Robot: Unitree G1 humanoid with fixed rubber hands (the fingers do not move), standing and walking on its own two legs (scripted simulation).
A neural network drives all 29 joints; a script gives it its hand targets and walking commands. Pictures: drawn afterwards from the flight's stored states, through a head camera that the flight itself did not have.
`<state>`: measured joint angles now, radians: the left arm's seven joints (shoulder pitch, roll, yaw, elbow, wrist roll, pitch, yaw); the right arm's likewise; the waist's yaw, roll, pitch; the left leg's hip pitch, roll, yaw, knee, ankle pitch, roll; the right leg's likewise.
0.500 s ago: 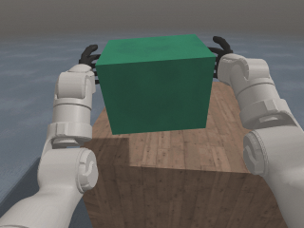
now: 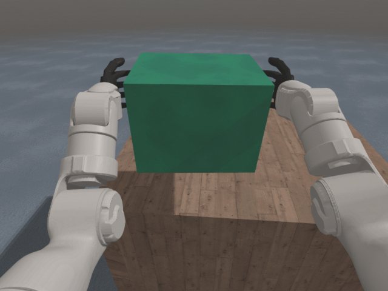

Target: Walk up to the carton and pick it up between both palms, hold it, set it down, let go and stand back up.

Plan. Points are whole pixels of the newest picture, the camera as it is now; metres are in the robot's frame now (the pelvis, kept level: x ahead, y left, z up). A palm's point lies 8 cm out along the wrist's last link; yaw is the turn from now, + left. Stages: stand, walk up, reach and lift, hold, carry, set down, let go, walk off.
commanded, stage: hold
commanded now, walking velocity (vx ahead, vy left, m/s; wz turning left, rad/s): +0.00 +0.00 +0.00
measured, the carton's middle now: (196, 110) +0.40 +0.00 +0.26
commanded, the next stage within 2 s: none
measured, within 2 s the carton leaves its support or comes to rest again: neither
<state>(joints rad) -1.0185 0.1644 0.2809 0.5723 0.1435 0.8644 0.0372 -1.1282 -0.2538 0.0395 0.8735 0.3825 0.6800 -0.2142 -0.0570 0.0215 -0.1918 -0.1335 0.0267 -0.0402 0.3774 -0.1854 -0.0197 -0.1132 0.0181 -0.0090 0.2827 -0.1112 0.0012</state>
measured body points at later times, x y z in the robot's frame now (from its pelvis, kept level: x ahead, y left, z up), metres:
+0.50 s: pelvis -0.01 +0.00 +0.00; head -0.12 +0.01 +0.44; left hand +0.37 +0.16 +0.32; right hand +0.37 -0.17 +0.33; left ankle +0.01 +0.13 -0.75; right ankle +0.03 -0.12 -0.75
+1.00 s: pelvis +0.00 +0.00 +0.00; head -0.12 +0.01 +0.43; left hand +0.37 +0.17 +0.33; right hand +0.37 -0.16 +0.32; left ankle +0.01 +0.13 -0.75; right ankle +0.03 -0.12 -0.75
